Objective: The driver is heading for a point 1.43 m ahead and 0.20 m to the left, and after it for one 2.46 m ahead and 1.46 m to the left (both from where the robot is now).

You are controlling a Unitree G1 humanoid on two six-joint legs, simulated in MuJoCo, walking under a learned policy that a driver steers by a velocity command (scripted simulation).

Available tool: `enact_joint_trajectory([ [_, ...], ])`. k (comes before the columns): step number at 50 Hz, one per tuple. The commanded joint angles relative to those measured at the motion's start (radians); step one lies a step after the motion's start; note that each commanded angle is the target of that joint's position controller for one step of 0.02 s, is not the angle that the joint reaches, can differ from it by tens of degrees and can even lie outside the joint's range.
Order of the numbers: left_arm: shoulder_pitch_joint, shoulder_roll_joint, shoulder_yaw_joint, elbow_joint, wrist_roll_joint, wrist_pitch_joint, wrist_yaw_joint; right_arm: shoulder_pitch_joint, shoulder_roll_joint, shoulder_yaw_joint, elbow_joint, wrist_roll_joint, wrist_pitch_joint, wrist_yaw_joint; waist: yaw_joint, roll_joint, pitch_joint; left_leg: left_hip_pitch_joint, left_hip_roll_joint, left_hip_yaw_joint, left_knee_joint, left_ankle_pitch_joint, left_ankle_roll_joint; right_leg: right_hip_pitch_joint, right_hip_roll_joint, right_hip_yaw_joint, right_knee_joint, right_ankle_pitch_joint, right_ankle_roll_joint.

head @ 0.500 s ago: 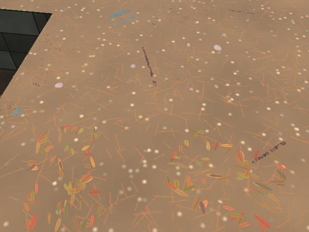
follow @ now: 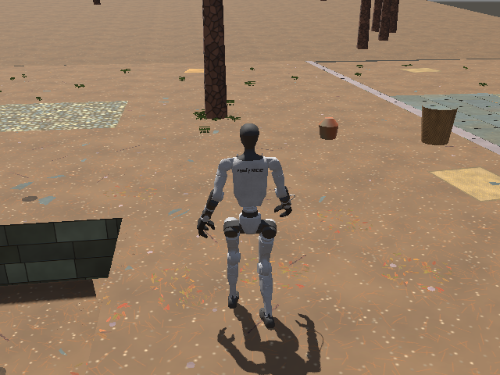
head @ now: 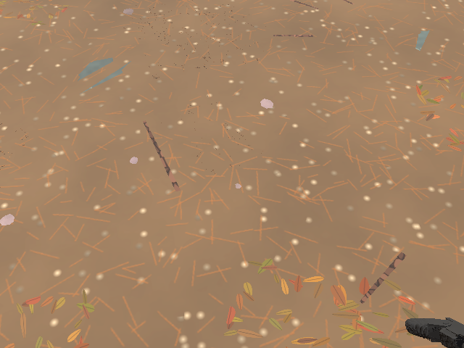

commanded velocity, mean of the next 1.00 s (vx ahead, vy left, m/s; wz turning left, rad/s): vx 0.04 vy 0.00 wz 0.16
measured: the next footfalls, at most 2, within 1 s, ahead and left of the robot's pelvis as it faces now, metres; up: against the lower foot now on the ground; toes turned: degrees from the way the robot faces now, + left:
right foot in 0.34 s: +0.09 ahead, -0.13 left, +0.00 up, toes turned -4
left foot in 0.66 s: +0.10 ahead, +0.12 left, +0.00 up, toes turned +6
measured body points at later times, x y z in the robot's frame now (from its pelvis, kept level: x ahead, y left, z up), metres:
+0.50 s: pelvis +0.06 +0.00 +0.01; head +0.07 -0.01 +0.46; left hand +0.22 +0.25 -0.08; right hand +0.15 -0.28 -0.11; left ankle +0.08 +0.11 -0.69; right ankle +0.05 -0.13 -0.72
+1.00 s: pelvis +0.05 +0.04 +0.02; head +0.08 +0.07 +0.47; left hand +0.15 +0.35 -0.09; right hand +0.27 -0.20 -0.06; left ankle +0.06 +0.12 -0.72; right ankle +0.12 -0.13 -0.66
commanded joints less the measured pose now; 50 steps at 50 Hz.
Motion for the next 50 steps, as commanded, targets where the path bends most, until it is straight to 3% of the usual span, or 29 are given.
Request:
enact_joint_trajectory([
  [1, 0.193, 0.042, -0.013, -0.106, -0.003, -0.021, -0.009, 0.241, -0.225, -0.062, -0.019, -0.011, 0.011, -0.008, -0.024, 0.361, -0.433, 0.738, 0.546, -0.601, 0.004, 0.609, 0.323, -0.397, -0.008, -0.04, 0.573, -0.312, 0.057],
  [2, 0.176, 0.133, 0.009, -0.072, -0.017, -0.009, -0.009, 0.174, -0.164, -0.052, -0.055, 0.006, 0.025, -0.009, -0.043, 0.217, -0.379, 0.665, 0.488, -0.568, -0.034, 0.357, 0.31, -0.449, -0.077, -0.028, 0.677, -0.214, 0.093],
  [3, 0.058, 0.167, 0.022, -0.085, -0.017, 0.011, -0.004, 0.14, -0.111, -0.036, -0.07, 0.006, 0.041, -0.017, -0.077, 0.134, -0.275, 0.577, 0.41, -0.401, -0.048, 0.208, 0.254, -0.484, -0.103, -0.074, 0.701, -0.135, 0.114],
  [4, 0.003, 0.155, 0.024, -0.091, -0.014, 0.032, 0.003, 0.108, -0.098, -0.025, -0.07, 0.0, 0.056, -0.018, -0.077, 0.081, -0.21, 0.464, 0.346, -0.315, -0.075, 0.122, 0.228, -0.469, -0.125, -0.093, 0.679, -0.084, 0.124],
  [6, -0.015, 0.102, 0.015, -0.109, -0.01, 0.053, 0.007, 0.064, -0.118, -0.026, -0.058, -0.007, 0.071, -0.019, -0.047, 0.114, -0.11, 0.261, 0.263, -0.185, -0.14, 0.067, 0.214, -0.371, -0.14, -0.128, 0.584, -0.034, 0.123],
  [8, 0.007, 0.049, -0.001, -0.109, -0.004, 0.05, 0.008, 0.055, -0.119, -0.028, -0.048, -0.008, 0.072, -0.017, -0.034, 0.142, -0.116, 0.223, 0.235, -0.109, -0.159, 0.125, 0.229, -0.292, -0.13, -0.166, 0.455, -0.022, 0.12],
  [12, -0.034, 0.028, -0.019, -0.113, 0.013, 0.04, 0.0, 0.052, -0.125, -0.03, -0.028, 0.012, 0.079, -0.014, -0.053, 0.152, -0.176, 0.234, 0.263, -0.086, -0.151, 0.153, 0.255, -0.15, -0.154, -0.178, 0.187, 0.06, 0.1],
  [14, -0.031, 0.02, -0.023, -0.101, 0.018, 0.041, -0.009, 0.066, -0.107, -0.02, -0.009, 0.021, 0.085, -0.003, -0.051, 0.154, -0.165, 0.206, 0.242, -0.093, -0.147, -0.015, 0.239, -0.057, -0.146, -0.189, 0.021, 0.127, 0.082],
  [16, -0.001, 0.021, -0.02, -0.077, 0.026, 0.039, -0.018, 0.074, -0.09, -0.009, 0.008, 0.033, 0.088, 0.009, -0.02, 0.141, -0.117, 0.11, 0.194, -0.083, -0.127, -0.217, 0.176, 0.098, -0.115, -0.224, -0.213, 0.272, 0.045],
  [17, -0.006, 0.062, -0.013, -0.091, 0.039, 0.037, -0.015, 0.114, -0.071, 0.0, 0.023, 0.03, 0.084, 0.016, -0.027, 0.103, -0.109, 0.037, 0.164, -0.081, -0.104, -0.312, 0.105, 0.181, -0.182, -0.148, -0.245, 0.315, 0.011],
  [18, -0.002, 0.142, -0.001, -0.113, 0.052, 0.038, -0.005, 0.124, -0.043, 0.008, 0.014, 0.011, 0.079, 0.024, -0.053, -0.06, -0.102, -0.026, 0.08, -0.01, 0.053, -0.436, 0.033, 0.198, -0.357, 0.024, -0.284, 0.401, -0.047],
  [19, -0.057, 0.167, 0.009, -0.099, 0.058, 0.038, -0.007, 0.124, -0.053, -0.001, -0.008, 0.03, 0.077, 0.016, -0.084, -0.274, -0.073, 0.043, 0.026, 0.068, 0.116, -0.473, 0.003, -0.038, -0.451, 0.08, -0.355, 0.258, -0.146],
  [20, -0.142, 0.126, 0.002, -0.13, 0.054, 0.024, -0.007, 0.104, -0.119, -0.017, 0.002, 0.027, 0.083, 0.008, -0.073, -0.231, -0.017, 0.102, 0.035, 0.061, 0.207, -0.423, -0.016, -0.109, -0.408, 0.044, -0.378, 0.179, -0.149],
  [21, -0.156, 0.123, 0.006, -0.128, 0.048, 0.015, -0.002, 0.1, -0.137, -0.032, 0.005, 0.031, 0.09, 0.003, -0.068, -0.234, 0.0, 0.058, 0.015, 0.081, 0.274, -0.4, -0.015, -0.096, -0.39, 0.012, -0.366, 0.196, -0.129],
  [23, -0.138, 0.129, 0.012, -0.121, 0.032, -0.002, 0.008, 0.12, -0.14, -0.045, 0.008, 0.027, 0.113, -0.008, -0.049, -0.219, 0.001, -0.032, 0.033, 0.055, 0.461, -0.503, -0.024, -0.031, -0.439, 0.015, -0.337, 0.451, -0.156],
  [25, -0.132, 0.11, 0.011, -0.111, 0.02, -0.004, 0.015, 0.145, -0.1, -0.042, 0.002, 0.041, 0.126, -0.005, -0.057, -0.156, -0.026, -0.082, 0.049, 0.044, 0.528, -0.538, -0.034, 0.046, -0.453, -0.022, -0.292, 0.661, -0.172],
  [27, -0.154, 0.109, 0.017, -0.112, 0.013, 0.005, 0.018, 0.128, -0.071, -0.032, -0.014, 0.045, 0.131, 0.001, -0.049, -0.148, -0.055, -0.058, 0.062, 0.071, 0.451, -0.5, -0.039, 0.083, -0.44, -0.075, -0.264, 0.708, -0.161],
  [30, -0.156, 0.131, 0.03, -0.103, 0.005, 0.023, 0.021, 0.119, -0.081, -0.034, -0.042, 0.05, 0.136, 0.022, -0.036, -0.173, -0.093, 0.033, 0.043, 0.122, 0.3, -0.424, -0.029, 0.107, -0.441, -0.113, -0.225, 0.722, -0.149],
  [32, -0.174, 0.137, 0.033, -0.096, -0.014, 0.028, 0.022, 0.177, -0.088, -0.042, -0.034, 0.046, 0.138, 0.032, -0.074, -0.16, -0.105, 0.156, 0.008, 0.166, 0.107, -0.264, 0.005, 0.071, -0.425, -0.159, -0.158, 0.65, -0.104],
  [33, -0.135, 0.121, 0.031, -0.076, -0.017, 0.024, 0.019, 0.201, -0.107, -0.051, -0.03, 0.037, 0.138, 0.026, -0.08, -0.115, -0.106, 0.246, -0.007, 0.136, 0.0, -0.141, 0.034, 0.017, -0.39, -0.204, -0.084, 0.531, -0.049],
  [34, -0.097, 0.073, 0.021, -0.077, 0.012, 0.02, 0.015, 0.22, -0.209, -0.079, -0.043, 0.032, 0.135, 0.012, -0.057, 0.106, -0.114, 0.397, 0.149, -0.112, -0.067, 0.175, 0.1, -0.167, -0.298, -0.311, 0.15, 0.258, 0.051],
  [35, -0.205, 0.023, -0.002, -0.157, 0.044, 0.014, 0.019, 0.252, -0.317, -0.099, -0.062, 0.006, 0.125, 0.015, -0.091, 0.351, -0.108, 0.457, 0.394, -0.482, -0.103, 0.459, 0.323, -0.448, -0.128, -0.283, 0.379, -0.218, 0.122],
  [36, -0.257, 0.072, 0.011, -0.153, 0.032, 0.008, 0.022, 0.283, -0.264, -0.082, -0.067, -0.014, 0.105, 0.021, -0.146, 0.192, -0.168, 0.473, 0.41, -0.485, -0.114, 0.4, 0.389, -0.473, -0.136, -0.143, 0.544, -0.256, 0.115],
  [37, -0.246, 0.089, 0.018, -0.143, 0.014, 0.01, 0.021, 0.237, -0.239, -0.072, -0.071, -0.009, 0.09, 0.019, -0.114, 0.134, -0.138, 0.447, 0.362, -0.393, -0.1, 0.339, 0.345, -0.488, -0.151, -0.123, 0.583, -0.178, 0.101],
  [38, -0.224, 0.094, 0.024, -0.118, 0.015, 0.014, 0.027, 0.179, -0.221, -0.071, -0.079, 0.013, 0.088, 0.01, -0.086, 0.077, -0.115, 0.425, 0.302, -0.326, -0.093, 0.253, 0.285, -0.495, -0.165, -0.12, 0.561, -0.089, 0.099],
  [39, -0.218, 0.106, 0.03, -0.111, 0.021, 0.018, 0.035, 0.136, -0.197, -0.061, -0.088, 0.033, 0.094, 0.001, -0.073, 0.077, -0.097, 0.405, 0.273, -0.297, -0.095, 0.219, 0.25, -0.496, -0.174, -0.113, 0.526, -0.022, 0.105],
  [40, -0.205, 0.103, 0.032, -0.107, 0.021, 0.018, 0.035, 0.122, -0.188, -0.055, -0.093, 0.038, 0.101, -0.008, -0.059, 0.094, -0.1, 0.364, 0.242, -0.269, -0.102, 0.22, 0.236, -0.447, -0.165, -0.119, 0.525, 0.026, 0.112],
  [45, -0.205, 0.063, 0.02, -0.105, 0.014, 0.008, 0.027, 0.147, -0.192, -0.058, -0.105, 0.034, 0.117, -0.03, -0.069, 0.108, -0.111, 0.386, 0.202, -0.278, -0.113, 0.105, 0.233, -0.425, -0.128, -0.121, 0.361, 0.12, 0.137],
  [50, -0.232, 0.065, 0.018, -0.11, 0.01, -0.007, 0.014, 0.132, -0.211, -0.069, -0.125, 0.031, 0.132, -0.034, -0.085, 0.142, -0.085, 0.32, 0.182, -0.359, -0.122, -0.093, 0.233, -0.334, -0.11, -0.106, 0.165, 0.123, 0.142],
])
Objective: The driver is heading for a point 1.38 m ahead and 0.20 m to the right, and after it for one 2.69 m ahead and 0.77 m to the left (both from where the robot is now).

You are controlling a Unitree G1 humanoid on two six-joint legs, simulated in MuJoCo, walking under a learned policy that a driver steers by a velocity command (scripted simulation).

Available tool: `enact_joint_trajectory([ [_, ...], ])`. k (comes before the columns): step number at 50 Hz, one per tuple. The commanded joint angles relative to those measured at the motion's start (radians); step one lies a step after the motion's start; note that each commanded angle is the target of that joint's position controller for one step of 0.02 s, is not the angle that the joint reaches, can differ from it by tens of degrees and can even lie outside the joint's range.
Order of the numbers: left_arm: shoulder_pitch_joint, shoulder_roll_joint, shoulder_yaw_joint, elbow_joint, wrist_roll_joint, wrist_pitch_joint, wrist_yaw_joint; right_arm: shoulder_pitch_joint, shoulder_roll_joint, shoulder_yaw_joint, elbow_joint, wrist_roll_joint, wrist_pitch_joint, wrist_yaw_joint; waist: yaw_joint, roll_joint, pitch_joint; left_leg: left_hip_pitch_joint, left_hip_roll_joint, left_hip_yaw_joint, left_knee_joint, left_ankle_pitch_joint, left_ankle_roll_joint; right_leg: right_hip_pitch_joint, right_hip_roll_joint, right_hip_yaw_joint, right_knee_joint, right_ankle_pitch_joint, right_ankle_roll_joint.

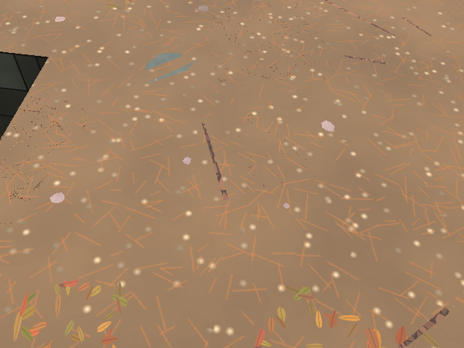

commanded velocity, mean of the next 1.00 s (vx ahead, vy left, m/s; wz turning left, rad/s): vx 0.34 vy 0.00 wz -0.17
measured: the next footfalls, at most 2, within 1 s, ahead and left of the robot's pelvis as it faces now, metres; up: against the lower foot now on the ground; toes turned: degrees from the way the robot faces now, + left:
right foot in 0.20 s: +0.06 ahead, -0.14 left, +0.00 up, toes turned +12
left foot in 0.54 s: +0.18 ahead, +0.13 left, +0.00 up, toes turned -3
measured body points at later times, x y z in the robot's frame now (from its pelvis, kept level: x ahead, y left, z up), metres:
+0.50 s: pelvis +0.08 -0.01 +0.00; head +0.10 -0.02 +0.45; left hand +0.07 +0.27 -0.11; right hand +0.31 -0.24 -0.08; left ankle +0.13 +0.13 -0.73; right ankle +0.03 -0.15 -0.74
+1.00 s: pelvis +0.30 -0.03 -0.03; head +0.35 -0.05 +0.42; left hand +0.60 +0.12 -0.09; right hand +0.22 -0.32 -0.15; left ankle +0.14 +0.13 -0.74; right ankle +0.43 -0.17 -0.73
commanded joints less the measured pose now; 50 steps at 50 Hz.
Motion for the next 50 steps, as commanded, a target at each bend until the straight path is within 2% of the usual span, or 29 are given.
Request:
enact_joint_trajectory([
  [1, -0.04, 0.074, 0.016, -0.074, -0.003, -0.026, -0.008, -0.018, -0.18, -0.055, -0.076, -0.002, -0.003, -0.004, -0.013, 0.162, -0.096, 0.126, 0.239, -0.311, -0.116, 0.098, 0.157, -0.016, 0.011, 0.01, -0.096, -0.01, -0.001],
  [4, -0.031, 0.082, 0.019, -0.074, -0.009, -0.042, -0.02, -0.032, -0.182, -0.058, -0.087, 0.001, 0.004, 0.004, -0.016, 0.17, -0.106, 0.125, 0.233, -0.369, -0.092, 0.147, 0.157, 0.047, 0.026, 0.012, -0.178, -0.034, -0.015],
  [6, -0.001, 0.088, 0.02, -0.068, -0.016, -0.052, -0.031, -0.04, -0.171, -0.054, -0.092, 0.007, 0.007, 0.007, -0.008, 0.172, -0.137, 0.121, 0.217, -0.394, -0.099, -0.031, 0.149, 0.117, 0.026, -0.004, -0.266, -0.019, -0.037],
  [8, 0.05, 0.07, 0.018, -0.051, -0.018, -0.063, -0.043, -0.054, -0.143, -0.04, -0.092, 0.013, 0.01, 0.006, 0.029, 0.167, -0.118, 0.021, 0.166, -0.376, -0.09, -0.269, 0.115, 0.284, 0.026, -0.049, -0.454, 0.095, -0.073],
  [9, 0.081, 0.069, 0.016, -0.041, -0.007, -0.068, -0.044, -0.029, -0.099, -0.023, -0.083, 0.004, 0.005, 0.005, 0.038, 0.135, -0.121, -0.047, 0.129, -0.331, -0.047, -0.364, 0.072, 0.39, -0.021, -0.029, -0.504, 0.099, -0.099],
  [10, 0.147, 0.095, 0.014, -0.037, 0.018, -0.074, -0.044, 0.008, -0.024, 0.003, -0.073, -0.011, -0.003, 0.007, 0.039, -0.012, -0.158, -0.15, 0.044, -0.208, 0.185, -0.45, 0.009, 0.507, -0.194, 0.168, -0.571, -0.035, -0.165],
  [11, 0.212, 0.196, 0.033, -0.01, 0.042, -0.077, -0.053, -0.017, -0.043, -0.004, -0.111, 0.002, -0.023, 0.006, 0.032, -0.201, -0.068, -0.361, -0.079, -0.032, 0.369, -0.448, -0.03, 0.479, -0.328, 0.481, -0.689, -0.274, -0.304],
  [12, 0.175, 0.188, 0.035, -0.02, 0.032, -0.088, -0.055, -0.062, -0.115, -0.024, -0.118, 0.005, -0.045, 0.003, 0.037, -0.197, 0.038, -0.441, 0.001, -0.059, 0.501, -0.385, -0.049, 0.395, -0.385, 0.622, -0.748, -0.415, -0.381],
  [13, 0.13, 0.149, 0.022, -0.029, 0.006, -0.09, -0.046, -0.053, -0.159, -0.038, -0.102, 0.002, -0.056, 0.007, 0.011, -0.156, 0.073, -0.456, 0.052, -0.027, 0.541, -0.291, -0.063, 0.382, -0.354, 0.547, -0.742, -0.387, -0.359],
  [14, 0.129, 0.13, 0.014, -0.032, -0.007, -0.085, -0.038, -0.047, -0.153, -0.039, -0.081, -0.008, -0.063, 0.014, 0.015, -0.134, 0.06, -0.448, 0.072, 0.006, 0.548, -0.233, -0.079, 0.4, -0.302, 0.473, -0.741, -0.327, -0.328],
  [17, 0.188, 0.121, 0.005, -0.019, -0.014, -0.078, -0.03, -0.109, -0.076, -0.021, -0.081, -0.012, -0.099, 0.032, 0.055, -0.117, 0.035, -0.385, 0.085, 0.081, 0.458, -0.089, -0.101, 0.404, -0.203, 0.315, -0.74, -0.087, -0.29],
  [20, 0.224, 0.135, 0.012, -0.013, -0.021, -0.067, -0.024, -0.172, -0.013, -0.002, -0.091, -0.003, -0.125, 0.043, 0.08, -0.152, 0.019, -0.213, 0.05, 0.126, 0.226, -0.049, -0.115, 0.336, -0.143, 0.218, -0.713, 0.043, -0.28],
  [22, 0.252, 0.161, 0.02, -0.011, -0.025, -0.06, -0.027, -0.187, -0.026, -0.008, -0.094, 0.01, -0.133, 0.051, 0.084, -0.172, 0.012, -0.121, 0.028, 0.134, 0.13, -0.072, -0.122, 0.303, -0.152, 0.24, -0.693, 0.023, -0.29],
  [24, 0.257, 0.167, 0.022, -0.013, -0.034, -0.054, -0.03, -0.154, -0.053, -0.021, -0.085, 0.024, -0.139, 0.053, 0.057, -0.168, -0.002, -0.014, 0.028, 0.116, 0.039, -0.025, -0.114, 0.273, -0.169, 0.295, -0.669, -0.017, -0.288],
  [26, 0.241, 0.134, 0.012, -0.021, -0.034, -0.05, -0.031, -0.074, -0.074, -0.036, -0.061, 0.026, -0.143, 0.047, -0.001, -0.139, -0.026, 0.165, 0.045, 0.111, -0.067, 0.042, -0.087, 0.21, -0.139, 0.299, -0.603, -0.006, -0.248],
  [27, 0.225, 0.092, 0.001, -0.03, -0.029, -0.054, -0.033, 0.012, -0.097, -0.046, -0.047, 0.023, -0.145, 0.037, -0.046, -0.124, -0.066, 0.316, 0.105, 0.072, -0.076, 0.035, -0.064, 0.131, -0.1, 0.271, -0.509, -0.011, -0.211],
  [28, 0.204, 0.008, -0.025, -0.054, -0.01, -0.061, -0.037, 0.184, -0.153, -0.06, -0.027, 0.005, -0.144, 0.023, -0.118, 0.018, -0.193, 0.549, 0.297, -0.119, -0.092, -0.065, -0.004, 0.0, -0.021, 0.165, -0.212, -0.11, -0.155],
  [29, 0.234, -0.002, -0.029, -0.111, -0.04, -0.076, -0.028, 0.25, -0.26, -0.086, 0.011, -0.019, -0.13, 0.033, -0.09, 0.316, -0.227, 0.607, 0.504, -0.509, -0.201, -0.38, 0.136, -0.245, 0.044, 0.048, 0.051, -0.26, -0.127],
  [30, 0.242, 0.092, -0.006, -0.086, -0.055, -0.079, -0.023, 0.21, -0.183, -0.069, 0.008, -0.016, -0.133, 0.039, -0.079, 0.239, -0.129, 0.522, 0.5, -0.543, -0.236, -0.494, 0.158, -0.318, -0.035, 0.066, 0.214, -0.213, -0.12],
  [31, 0.203, 0.119, 0.004, -0.076, -0.05, -0.075, -0.029, 0.173, -0.117, -0.049, 0.008, -0.009, -0.134, 0.036, -0.072, 0.196, -0.037, 0.458, 0.449, -0.42, -0.239, -0.42, 0.13, -0.355, -0.055, 0.064, 0.267, -0.123, -0.124],
  [32, 0.206, 0.102, 0.003, -0.058, -0.041, -0.07, -0.034, 0.133, -0.086, -0.037, 0.005, -0.013, -0.135, 0.035, -0.051, 0.147, -0.011, 0.406, 0.401, -0.307, -0.25, -0.287, 0.108, -0.331, -0.074, 0.053, 0.28, -0.049, -0.119],
  [34, 0.167, 0.073, 0.0, -0.066, -0.034, -0.064, -0.046, 0.089, -0.056, -0.027, 0.018, -0.018, -0.132, 0.032, -0.027, 0.141, 0.036, 0.318, 0.348, -0.139, -0.279, -0.06, 0.086, -0.308, -0.11, 0.039, 0.263, 0.044, -0.114],
  [36, 0.142, 0.042, -0.009, -0.077, -0.031, -0.059, -0.056, 0.089, -0.059, -0.029, 0.033, -0.018, -0.139, 0.032, -0.021, 0.133, 0.034, 0.28, 0.33, -0.039, -0.296, 0.089, 0.09, -0.296, -0.115, 0.012, 0.258, 0.106, -0.1],
  [40, 0.053, 0.023, -0.025, -0.118, -0.024, -0.058, -0.07, 0.087, -0.095, -0.037, 0.07, -0.014, -0.14, 0.027, -0.024, 0.095, 0.055, 0.255, 0.325, 0.099, -0.319, 0.23, 0.098, -0.285, -0.118, -0.012, 0.065, 0.247, -0.076],
  [43, -0.052, 0.012, -0.037, -0.15, -0.021, -0.065, -0.093, 0.104, -0.128, -0.042, 0.094, -0.005, -0.135, 0.021, -0.054, 0.08, 0.078, 0.24, 0.321, 0.19, -0.327, 0.248, 0.078, -0.207, -0.106, -0.078, -0.118, 0.355, -0.094],
  [46, -0.118, 0.026, -0.036, -0.185, -0.028, -0.065, -0.113, 0.14, -0.159, -0.049, 0.124, 0.011, -0.123, 0.021, -0.058, 0.071, 0.089, 0.311, 0.348, 0.239, -0.299, 0.342, 0.057, -0.164, -0.087, -0.119, -0.221, 0.327, -0.138],
  [48, -0.104, 0.061, -0.02, -0.197, -0.025, -0.061, -0.118, 0.146, -0.191, -0.056, 0.13, 0.015, -0.11, 0.017, -0.026, 0.096, 0.041, 0.368, 0.354, 0.28, -0.19, 0.668, 0.037, -0.068, -0.028, -0.173, -0.249, 0.243, -0.181],
  [49, -0.05, 0.089, -0.005, -0.191, -0.023, -0.055, -0.117, 0.149, -0.211, -0.061, 0.13, 0.016, -0.101, 0.013, 0.012, 0.116, -0.01, 0.388, 0.351, 0.299, -0.08, 0.847, 0.027, 0.021, 0.013, -0.201, -0.249, 0.191, -0.206],
  [50, 0.085, 0.13, 0.02, -0.161, -0.025, -0.05, -0.112, 0.143, -0.219, -0.062, 0.126, 0.018, -0.093, 0.009, 0.093, 0.113, -0.088, 0.351, 0.334, 0.32, 0.101, 0.933, 0.009, 0.207, 0.056, -0.218, -0.283, 0.198, -0.238],
])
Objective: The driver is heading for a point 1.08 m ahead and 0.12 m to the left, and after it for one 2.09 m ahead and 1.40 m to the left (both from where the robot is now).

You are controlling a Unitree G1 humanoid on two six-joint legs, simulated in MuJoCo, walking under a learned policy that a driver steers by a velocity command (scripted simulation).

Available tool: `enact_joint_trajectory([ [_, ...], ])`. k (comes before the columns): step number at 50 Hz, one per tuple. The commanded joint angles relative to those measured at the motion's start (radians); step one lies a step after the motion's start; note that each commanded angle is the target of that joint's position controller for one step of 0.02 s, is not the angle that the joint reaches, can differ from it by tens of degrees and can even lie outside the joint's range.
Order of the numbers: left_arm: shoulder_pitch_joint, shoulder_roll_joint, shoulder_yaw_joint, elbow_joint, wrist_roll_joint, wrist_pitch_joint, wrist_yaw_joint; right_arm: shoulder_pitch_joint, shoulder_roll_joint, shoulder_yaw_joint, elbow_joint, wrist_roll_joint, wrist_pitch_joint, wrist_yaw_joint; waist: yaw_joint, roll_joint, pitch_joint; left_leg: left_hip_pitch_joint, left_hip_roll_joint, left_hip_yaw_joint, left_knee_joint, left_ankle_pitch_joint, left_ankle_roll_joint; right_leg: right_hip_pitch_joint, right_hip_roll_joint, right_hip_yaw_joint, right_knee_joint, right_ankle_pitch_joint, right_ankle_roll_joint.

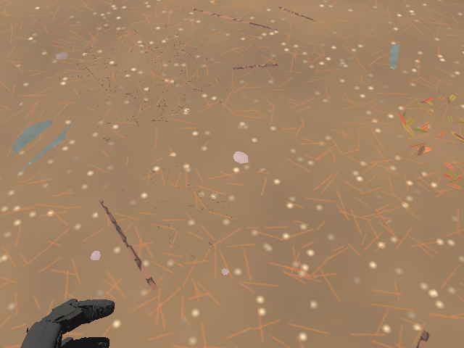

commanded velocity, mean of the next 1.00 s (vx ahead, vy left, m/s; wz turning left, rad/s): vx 0.50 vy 0.00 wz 0.16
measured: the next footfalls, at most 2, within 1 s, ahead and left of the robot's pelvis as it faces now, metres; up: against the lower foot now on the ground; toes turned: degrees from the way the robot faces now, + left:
right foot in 0.02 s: +0.19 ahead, -0.10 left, +0.00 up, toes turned -3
left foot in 0.58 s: +0.52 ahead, +0.09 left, +0.00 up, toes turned +2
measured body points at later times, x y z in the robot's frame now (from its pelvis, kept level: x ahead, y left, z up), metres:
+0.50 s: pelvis +0.29 -0.02 +0.02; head +0.32 -0.02 +0.47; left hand +0.37 +0.26 -0.09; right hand +0.46 -0.27 -0.08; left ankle +0.48 +0.11 -0.68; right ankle +0.16 -0.09 -0.72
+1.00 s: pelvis +0.59 +0.00 +0.02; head +0.63 +0.02 +0.47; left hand +0.77 +0.29 -0.05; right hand +0.71 -0.27 -0.08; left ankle +0.48 +0.09 -0.72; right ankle +0.79 -0.10 -0.69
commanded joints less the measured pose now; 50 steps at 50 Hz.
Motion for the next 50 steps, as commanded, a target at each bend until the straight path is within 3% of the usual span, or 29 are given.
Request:
enact_joint_trajectory([
  [1, 0.331, 0.205, 0.098, 0.003, -0.005, 0.009, 0.02, -0.054, -0.198, -0.038, -0.082, 0.004, 0.0, -0.016, 0.26, 0.086, -0.194, -0.267, 0.178, -0.015, 0.507, 1.089, 0.098, 0.591, 0.101, -0.024, -0.05, -0.017, -0.097],
  [2, 0.377, 0.318, 0.118, 0.013, -0.009, 0.013, 0.039, 0.044, -0.061, 0.006, -0.131, -0.043, -0.013, -0.005, 0.182, -0.194, -0.301, -0.687, 0.045, -0.034, 0.907, 0.185, 0.04, 0.983, -0.166, 0.43, -0.054, -0.048, -0.231],
  [3, 0.391, 0.301, 0.102, -0.025, -0.008, -0.002, 0.035, 0.026, -0.072, 0.023, -0.156, -0.03, -0.052, 0.01, 0.19, -0.188, -0.512, -0.855, -0.078, -0.277, 1.112, -0.164, 0.031, 1.097, -0.32, 0.916, -0.258, -0.285, -0.364],
  [4, 0.372, 0.232, 0.082, -0.013, 0.005, -0.014, 0.029, -0.117, -0.159, -0.004, -0.186, 0.014, -0.07, 0.018, 0.233, -0.078, -0.392, -0.944, -0.024, -0.336, 1.127, -0.064, 0.047, 1.012, -0.285, 0.811, -0.327, -0.308, -0.285],
  [5, 0.32, 0.212, 0.075, -0.005, 0.005, -0.022, 0.029, -0.164, -0.146, 0.004, -0.209, 0.022, -0.079, 0.017, 0.197, -0.043, -0.242, -0.955, 0.012, -0.315, 1.05, 0.03, 0.059, 0.85, -0.249, 0.682, -0.342, -0.246, -0.249],
  [6, 0.248, 0.188, 0.065, -0.014, 0.006, -0.026, 0.031, -0.165, -0.134, 0.007, -0.199, 0.0, -0.081, 0.007, 0.145, 0.03, -0.161, -0.905, 0.052, -0.31, 0.97, 0.092, 0.055, 0.688, -0.207, 0.577, -0.343, -0.133, -0.221],
  [7, 0.195, 0.166, 0.057, -0.027, 0.017, -0.028, 0.033, -0.144, -0.141, 0.0, -0.191, -0.017, -0.073, 0.002, 0.1, 0.015, -0.125, -0.827, 0.078, -0.315, 0.909, 0.13, 0.049, 0.566, -0.171, 0.499, -0.358, -0.025, -0.21],
  [8, 0.162, 0.142, 0.048, -0.032, 0.028, -0.03, 0.036, -0.108, -0.139, 0.0, -0.174, -0.018, -0.057, 0.006, 0.07, -0.011, -0.119, -0.769, 0.099, -0.311, 0.886, 0.158, 0.042, 0.495, -0.157, 0.448, -0.381, 0.034, -0.204],
  [9, 0.151, 0.126, 0.043, -0.022, 0.028, -0.037, 0.038, -0.081, -0.124, 0.003, -0.156, -0.02, -0.045, 0.007, 0.06, -0.019, -0.12, -0.741, 0.106, -0.295, 0.859, 0.177, 0.03, 0.455, -0.15, 0.406, -0.399, 0.097, -0.208],
  [12, 0.191, 0.137, 0.039, 0.032, 0.025, -0.054, 0.044, -0.116, -0.086, 0.014, -0.151, -0.024, -0.017, 0.004, 0.073, -0.028, -0.076, -0.756, 0.114, -0.266, 0.759, 0.287, -0.003, 0.384, -0.134, 0.274, -0.439, 0.214, -0.198],
  [16, 0.226, 0.139, 0.032, 0.077, 0.029, -0.057, 0.055, -0.235, -0.065, 0.025, -0.17, -0.013, -0.023, 0.015, 0.127, -0.029, -0.028, -0.786, 0.101, -0.257, 0.513, 0.561, 0.011, 0.42, -0.099, 0.157, -0.467, 0.161, -0.136],
  [21, 0.287, 0.169, 0.038, 0.138, 0.026, -0.055, 0.056, -0.361, -0.051, 0.034, -0.213, 0.006, -0.032, 0.046, 0.188, -0.013, 0.033, -0.829, 0.057, -0.251, 0.322, 0.62, 0.049, 0.566, -0.165, 0.116, -0.481, 0.121, -0.117],
  [24, 0.31, 0.175, 0.043, 0.167, 0.022, -0.037, 0.06, -0.403, -0.047, 0.036, -0.248, 0.003, -0.035, 0.07, 0.197, -0.006, 0.045, -0.896, 0.029, -0.244, 0.273, 0.501, 0.084, 0.707, -0.21, 0.098, -0.422, 0.24, -0.108],
  [26, 0.294, 0.188, 0.047, 0.169, 0.019, -0.023, 0.069, -0.38, -0.054, 0.033, -0.26, -0.001, -0.035, 0.082, 0.169, -0.026, 0.014, -0.845, -0.006, -0.203, 0.256, 0.397, 0.115, 0.753, -0.216, 0.069, -0.342, 0.473, -0.084],
  [28, 0.27, 0.213, 0.053, 0.158, 0.021, -0.008, 0.083, -0.246, -0.107, 0.005, -0.242, -0.007, -0.027, 0.077, 0.089, -0.061, -0.099, -0.633, -0.085, -0.134, 0.264, 0.315, 0.157, 0.751, -0.19, 0.026, -0.138, 0.853, -0.053],
  [29, 0.255, 0.208, 0.048, 0.149, 0.021, -0.002, 0.091, -0.101, -0.154, -0.021, -0.214, -0.005, -0.025, 0.067, 0.006, -0.041, -0.182, -0.406, -0.103, -0.146, 0.219, 0.383, 0.194, 0.656, -0.154, -0.015, 0.067, 0.865, -0.019],
  [30, 0.278, 0.163, 0.027, 0.122, 0.046, -0.013, 0.099, 0.054, -0.239, -0.044, -0.196, -0.004, -0.014, 0.051, -0.041, 0.086, -0.308, -0.09, 0.084, -0.415, 0.231, 0.467, 0.269, 0.413, -0.102, -0.048, 0.388, 0.51, 0.023],
  [31, 0.403, 0.049, -0.008, 0.098, 0.056, -0.043, 0.074, 0.049, -0.279, -0.048, -0.199, 0.001, -0.021, 0.056, 0.061, 0.316, -0.415, 0.244, 0.294, -0.961, 0.132, 0.289, 0.462, -0.015, 0.122, 0.053, 0.697, -0.45, 0.086],
  [32, 0.3, 0.152, 0.007, 0.102, 0.026, -0.074, 0.055, 0.079, -0.172, -0.027, -0.201, 0.006, -0.016, 0.05, -0.023, 0.185, -0.422, 0.276, 0.272, -0.986, 0.05, 0.16, 0.424, -0.125, 0.073, 0.186, 0.758, -0.449, 0.073],
  [33, 0.199, 0.175, 0.014, 0.062, -0.008, -0.093, 0.045, 0.024, -0.152, -0.02, -0.209, -0.001, -0.013, 0.043, -0.026, 0.134, -0.27, 0.16, 0.245, -0.841, 0.025, 0.194, 0.382, -0.187, 0.026, 0.173, 0.729, -0.36, 0.062],
  [34, 0.155, 0.159, 0.007, 0.049, 0.003, -0.104, 0.048, -0.036, -0.151, -0.019, -0.223, -0.004, -0.01, 0.04, 0.006, 0.021, -0.184, 0.014, 0.209, -0.751, 0.01, 0.289, 0.36, -0.168, -0.013, 0.156, 0.651, -0.293, 0.061],
  [35, 0.139, 0.16, 0.013, 0.046, 0.026, -0.104, 0.053, -0.086, -0.136, -0.013, -0.237, -0.007, -0.007, 0.038, 0.041, -0.012, -0.118, -0.107, 0.175, -0.682, -0.011, 0.409, 0.351, -0.127, -0.036, 0.145, 0.569, -0.258, 0.074],
  [36, 0.16, 0.159, 0.017, 0.042, 0.034, -0.096, 0.054, -0.111, -0.126, -0.007, -0.25, -0.019, -0.006, 0.034, 0.076, 0.019, -0.105, -0.187, 0.153, -0.646, -0.035, 0.488, 0.355, -0.067, -0.051, 0.148, 0.538, -0.236, 0.086],
  [39, 0.197, 0.127, 0.01, 0.049, 0.043, -0.069, 0.063, -0.134, -0.13, -0.009, -0.244, -0.01, -0.008, 0.022, 0.112, 0.058, -0.076, -0.323, 0.115, -0.558, -0.071, 0.599, 0.362, -0.02, -0.06, 0.114, 0.41, -0.212, 0.142],
  [41, 0.129, 0.101, -0.002, 0.029, 0.045, -0.063, 0.067, -0.124, -0.157, -0.018, -0.232, -0.006, -0.004, 0.009, 0.096, 0.068, -0.05, -0.398, 0.074, -0.495, -0.08, 0.601, 0.339, 0.003, -0.043, 0.091, 0.266, -0.097, 0.169],
  [44, 0.01, 0.075, -0.013, 0.01, 0.039, -0.07, 0.06, -0.082, -0.168, -0.023, -0.209, 0.002, 0.009, -0.003, 0.044, 0.093, -0.052, -0.444, 0.019, -0.455, -0.051, 0.511, 0.279, 0.107, 0.009, 0.079, 0.026, 0.134, 0.174],
  [47, -0.052, 0.1, -0.002, -0.007, 0.022, -0.08, 0.051, -0.031, -0.169, -0.025, -0.185, 0.01, 0.02, -0.006, 0.021, 0.11, -0.06, -0.386, 0.046, -0.533, -0.005, 0.415, 0.255, 0.15, 0.037, 0.107, -0.086, 0.174, 0.16],
  [50, -0.023, 0.142, 0.021, -0.001, 0.015, -0.091, 0.047, -0.038, -0.16, -0.026, -0.181, 0.008, 0.027, -0.009, 0.053, 0.143, -0.064, -0.296, 0.088, -0.63, 0.08, 0.38, 0.228, 0.192, 0.031, 0.139, -0.139, 0.074, 0.118],
])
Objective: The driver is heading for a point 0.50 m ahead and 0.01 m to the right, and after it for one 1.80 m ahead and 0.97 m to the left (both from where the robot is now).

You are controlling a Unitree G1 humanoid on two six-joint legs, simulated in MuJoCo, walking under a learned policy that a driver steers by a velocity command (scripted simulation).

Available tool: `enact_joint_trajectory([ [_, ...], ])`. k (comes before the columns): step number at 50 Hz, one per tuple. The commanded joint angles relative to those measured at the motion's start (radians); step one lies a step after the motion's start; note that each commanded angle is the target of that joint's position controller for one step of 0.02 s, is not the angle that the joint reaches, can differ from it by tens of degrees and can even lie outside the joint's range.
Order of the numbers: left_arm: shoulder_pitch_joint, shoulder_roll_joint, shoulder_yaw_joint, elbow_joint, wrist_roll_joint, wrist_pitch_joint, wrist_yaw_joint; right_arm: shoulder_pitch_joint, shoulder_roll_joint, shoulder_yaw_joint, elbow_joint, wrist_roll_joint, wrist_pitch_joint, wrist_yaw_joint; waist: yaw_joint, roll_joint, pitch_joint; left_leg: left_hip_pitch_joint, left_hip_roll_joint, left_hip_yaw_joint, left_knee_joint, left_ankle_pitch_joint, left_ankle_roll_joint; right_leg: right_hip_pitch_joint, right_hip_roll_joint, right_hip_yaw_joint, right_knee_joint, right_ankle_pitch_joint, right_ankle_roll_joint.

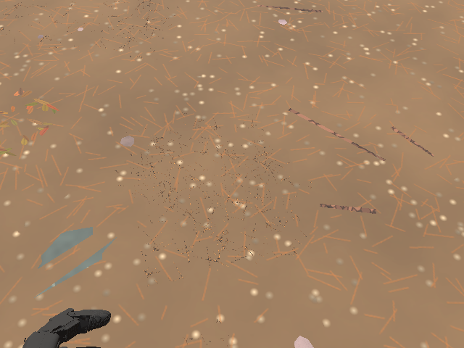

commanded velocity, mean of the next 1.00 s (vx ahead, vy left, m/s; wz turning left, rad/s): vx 0.35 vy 0.00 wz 0.42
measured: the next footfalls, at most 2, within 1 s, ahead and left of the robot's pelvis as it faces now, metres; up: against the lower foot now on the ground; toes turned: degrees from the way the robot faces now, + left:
right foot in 0.06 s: +0.21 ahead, -0.13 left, +0.00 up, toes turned +6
left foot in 0.56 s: +0.43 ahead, +0.17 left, +0.00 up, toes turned +14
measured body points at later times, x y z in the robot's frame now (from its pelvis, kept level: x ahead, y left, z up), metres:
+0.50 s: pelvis +0.26 +0.00 +0.00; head +0.30 +0.01 +0.45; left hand +0.18 +0.28 -0.12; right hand +0.55 -0.16 -0.07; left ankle +0.38 +0.17 -0.71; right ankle +0.17 -0.14 -0.74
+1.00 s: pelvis +0.42 +0.05 +0.00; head +0.45 +0.06 +0.45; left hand +0.47 +0.37 -0.09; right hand +0.65 -0.17 -0.10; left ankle +0.40 +0.16 -0.74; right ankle +0.53 -0.04 -0.73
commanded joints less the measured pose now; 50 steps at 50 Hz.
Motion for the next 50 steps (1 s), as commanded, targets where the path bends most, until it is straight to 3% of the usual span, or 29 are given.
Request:
enact_joint_trajectory([
  [1, 0.022, 0.139, 0.058, -0.058, -0.009, -0.027, 0.002, -0.016, -0.146, -0.044, -0.052, -0.001, -0.002, -0.006, 0.074, 0.16, -0.051, -0.052, 0.236, -0.224, 0.006, 0.284, 0.1, 0.213, 0.02, -0.024, -0.051, -0.055, -0.048],
  [2, 0.108, 0.161, 0.072, -0.041, -0.001, -0.031, 0.008, -0.023, -0.117, -0.034, -0.059, -0.006, -0.002, -0.003, 0.119, 0.152, -0.102, -0.075, 0.193, -0.197, 0.104, 0.318, 0.071, 0.352, -0.003, -0.024, -0.078, -0.061, -0.081],
  [3, 0.246, 0.209, 0.088, -0.032, 0.016, -0.033, 0.017, -0.02, -0.057, -0.011, -0.077, -0.019, -0.006, 0.002, 0.178, 0.061, -0.234, -0.173, 0.134, -0.124, 0.359, 0.209, 0.036, 0.591, -0.156, 0.115, -0.062, -0.124, -0.144],
  [4, 0.332, 0.285, 0.109, 0.003, 0.025, -0.016, 0.014, 0.118, 0.005, 0.01, -0.105, 0.005, -0.015, 0.003, 0.126, -0.265, -0.361, -0.518, -0.002, 0.018, 0.683, -0.213, -0.03, 0.908, -0.376, 0.561, -0.139, -0.35, -0.306],
  [5, 0.327, 0.205, 0.095, -0.005, 0.001, -0.011, 0.008, 0.121, -0.088, -0.005, -0.084, 0.014, -0.016, 0.0, 0.142, -0.218, -0.312, -0.652, 0.075, 0.006, 0.833, -0.234, -0.045, 0.885, -0.406, 0.698, -0.201, -0.576, -0.305],
  [6, 0.287, 0.147, 0.079, -0.014, -0.002, -0.006, 0.012, 0.019, -0.147, -0.023, -0.09, 0.009, -0.011, 0.0, 0.168, -0.116, -0.182, -0.686, 0.109, 0.019, 0.879, -0.139, -0.054, 0.77, -0.363, 0.549, -0.218, -0.567, -0.263],
  [7, 0.241, 0.129, 0.071, -0.017, 0.007, 0.0, 0.013, -0.041, -0.146, -0.026, -0.102, -0.002, -0.006, -0.002, 0.157, -0.048, -0.108, -0.663, 0.142, 0.053, 0.869, -0.066, -0.06, 0.656, -0.321, 0.412, -0.226, -0.431, -0.236],
  [8, 0.214, 0.108, 0.065, -0.008, 0.01, 0.003, 0.014, -0.079, -0.134, -0.029, -0.116, -0.011, -0.006, 0.001, 0.144, -0.039, -0.05, -0.649, 0.168, 0.058, 0.828, -0.018, -0.064, 0.568, -0.281, 0.312, -0.247, -0.309, -0.23],
  [10, 0.2, 0.086, 0.058, 0.009, 0.015, -0.003, 0.015, -0.07, -0.095, -0.026, -0.119, -0.001, 0.0, 0.011, 0.113, -0.086, -0.026, -0.577, 0.202, 0.075, 0.777, 0.027, -0.064, 0.473, -0.229, 0.186, -0.295, -0.204, -0.224],
  [14, 0.225, 0.117, 0.069, 0.061, 0.004, -0.016, 0.006, -0.117, -0.032, -0.007, -0.13, -0.01, 0.004, 0.014, 0.103, -0.053, 0.0, -0.596, 0.203, 0.085, 0.617, 0.078, -0.073, 0.451, -0.234, 0.08, -0.354, -0.062, -0.272],
  [20, 0.267, 0.164, 0.075, 0.122, -0.019, 0.004, 0.007, -0.295, -0.005, 0.016, -0.158, -0.014, -0.029, 0.044, 0.155, -0.03, 0.021, -0.518, 0.195, 0.176, 0.267, 0.326, -0.067, 0.48, -0.199, -0.068, -0.361, 0.046, -0.248],
  [24, 0.333, 0.189, 0.079, 0.172, -0.031, 0.026, 0.007, -0.379, -0.026, 0.011, -0.194, -0.005, -0.036, 0.057, 0.164, -0.049, 0.042, -0.492, 0.169, 0.199, 0.157, 0.267, -0.03, 0.577, -0.249, -0.061, -0.324, 0.106, -0.231],
  [26, 0.301, 0.206, 0.084, 0.178, -0.029, 0.039, 0.017, -0.308, -0.057, -0.005, -0.178, -0.018, -0.037, 0.059, 0.104, -0.065, -0.007, -0.369, 0.119, 0.232, 0.095, 0.252, 0.007, 0.62, -0.233, -0.118, -0.194, 0.409, -0.19],
  [27, 0.287, 0.203, 0.082, 0.174, -0.028, 0.044, 0.024, -0.188, -0.09, -0.025, -0.141, -0.028, -0.037, 0.056, 0.039, -0.054, -0.088, -0.189, 0.079, 0.257, 0.047, 0.332, 0.034, 0.596, -0.195, -0.167, -0.045, 0.557, -0.155],
  [28, 0.29, 0.18, 0.073, 0.159, -0.013, 0.039, 0.033, -0.079, -0.143, -0.048, -0.113, -0.032, -0.032, 0.045, -0.006, -0.03, -0.166, 0.023, 0.11, 0.207, 0.055, 0.5, 0.059, 0.478, -0.149, -0.214, 0.138, 0.477, -0.104],
  [29, 0.32, 0.113, 0.047, 0.112, 0.036, 0.026, 0.035, 0.024, -0.248, -0.068, -0.111, -0.047, -0.019, 0.027, -0.005, 0.182, -0.302, 0.36, 0.344, -0.102, 0.152, 0.9, 0.162, 0.168, -0.043, -0.241, 0.497, -0.057, -0.038],
  [30, 0.413, 0.078, 0.025, 0.121, 0.025, 0.014, 0.022, -0.003, -0.238, -0.056, -0.128, -0.042, -0.015, 0.031, 0.038, 0.313, -0.473, 0.507, 0.533, -0.455, 0.053, 0.944, 0.34, -0.034, 0.066, -0.101, 0.772, -0.664, 0.001],
  [31, 0.359, 0.17, 0.051, 0.131, -0.003, 0.013, 0.015, -0.03, -0.174, -0.044, -0.137, -0.032, -0.01, 0.037, 0.007, 0.17, -0.432, 0.416, 0.478, -0.353, 0.031, 0.879, 0.309, -0.065, 0.002, -0.008, 0.829, -0.635, -0.003],
  [32, 0.266, 0.165, 0.049, 0.099, -0.02, 0.017, 0.016, -0.089, -0.144, -0.035, -0.137, -0.023, -0.011, 0.038, 0.021, 0.136, -0.276, 0.289, 0.419, -0.213, 0.024, 0.87, 0.27, -0.121, -0.029, -0.039, 0.812, -0.581, -0.009],
  [33, 0.232, 0.15, 0.048, 0.096, -0.009, 0.024, 0.027, -0.128, -0.129, -0.033, -0.133, -0.018, -0.012, 0.038, 0.047, 0.055, -0.184, 0.15, 0.368, -0.146, -0.009, 0.841, 0.235, -0.118, -0.054, -0.048, 0.748, -0.518, -0.005],
  [34, 0.226, 0.154, 0.054, 0.09, 0.004, 0.036, 0.038, -0.164, -0.12, -0.032, -0.138, -0.017, -0.011, 0.035, 0.078, 0.052, -0.147, 0.04, 0.338, -0.111, -0.041, 0.803, 0.215, -0.069, -0.072, -0.042, 0.682, -0.47, -0.001],
  [37, 0.26, 0.119, 0.05, 0.088, 0.01, 0.067, 0.049, -0.202, -0.142, -0.042, -0.139, -0.038, -0.006, 0.028, 0.13, 0.113, -0.145, -0.14, 0.306, -0.069, -0.091, 0.809, 0.227, 0.058, -0.046, -0.052, 0.581, -0.406, 0.023],
  [41, 0.177, 0.1, 0.044, 0.061, 0.017, 0.081, 0.055, -0.191, -0.162, -0.052, -0.123, -0.022, 0.012, 0.003, 0.115, 0.123, -0.164, -0.183, 0.274, -0.07, -0.08, 0.671, 0.201, 0.086, -0.013, -0.037, 0.4, -0.294, 0.036],
  [45, 0.078, 0.103, 0.044, 0.026, 0.004, 0.088, 0.044, -0.176, -0.171, -0.056, -0.116, -0.018, 0.042, -0.013, 0.086, 0.151, -0.142, -0.203, 0.249, -0.138, -0.074, 0.399, 0.165, 0.138, 0.025, -0.018, 0.244, -0.247, 0.031],
  [47, 0.058, 0.111, 0.048, 0.014, 0.001, 0.082, 0.038, -0.169, -0.167, -0.055, -0.115, -0.017, 0.052, -0.014, 0.081, 0.171, -0.131, -0.176, 0.247, -0.194, -0.044, 0.368, 0.155, 0.162, 0.042, -0.01, 0.168, -0.28, 0.023],
  [50, 0.118, 0.122, 0.061, 0.025, 0.001, 0.063, 0.03, -0.191, -0.141, -0.047, -0.123, -0.002, 0.063, -0.02, 0.123, 0.174, -0.124, -0.158, 0.197, -0.241, 0.052, 0.332, 0.09, 0.306, 0.024, -0.018, -0.122, -0.134, -0.021],
])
